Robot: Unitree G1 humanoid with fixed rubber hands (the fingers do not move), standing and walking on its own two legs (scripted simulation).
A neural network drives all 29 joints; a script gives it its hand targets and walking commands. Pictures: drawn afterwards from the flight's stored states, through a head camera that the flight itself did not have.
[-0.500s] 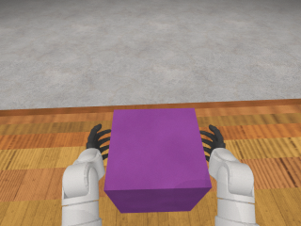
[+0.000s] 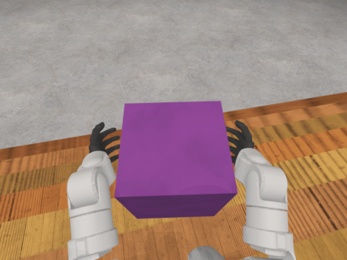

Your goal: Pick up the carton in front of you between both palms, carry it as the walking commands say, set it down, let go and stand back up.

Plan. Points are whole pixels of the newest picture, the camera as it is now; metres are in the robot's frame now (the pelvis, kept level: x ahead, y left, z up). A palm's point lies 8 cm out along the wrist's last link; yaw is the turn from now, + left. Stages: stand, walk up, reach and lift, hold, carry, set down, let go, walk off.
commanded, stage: carry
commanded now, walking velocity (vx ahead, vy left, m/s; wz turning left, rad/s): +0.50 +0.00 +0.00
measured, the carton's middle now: (174, 166) +0.34 -0.03 +0.01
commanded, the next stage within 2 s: none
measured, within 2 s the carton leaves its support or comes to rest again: neither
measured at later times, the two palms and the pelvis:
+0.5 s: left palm (111, 112) +0.65 +0.17 -0.11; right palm (190, 98) +0.70 -0.14 -0.11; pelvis +0.36 -0.04 -0.21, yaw +3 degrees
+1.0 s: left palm (117, 98) +1.00 +0.20 -0.36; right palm (169, 86) +1.06 -0.10 -0.35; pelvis +0.73 -0.02 -0.40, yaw +14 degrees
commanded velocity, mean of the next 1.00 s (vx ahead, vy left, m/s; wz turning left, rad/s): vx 0.50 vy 0.00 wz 0.23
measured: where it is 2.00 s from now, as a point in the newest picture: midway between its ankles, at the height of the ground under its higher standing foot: (152, 148)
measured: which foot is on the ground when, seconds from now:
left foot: down 0.00-0.34, up 0.36-0.70, down 0.72-1.00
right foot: up 0.00-0.32, down 0.34-0.72, up 0.74-1.00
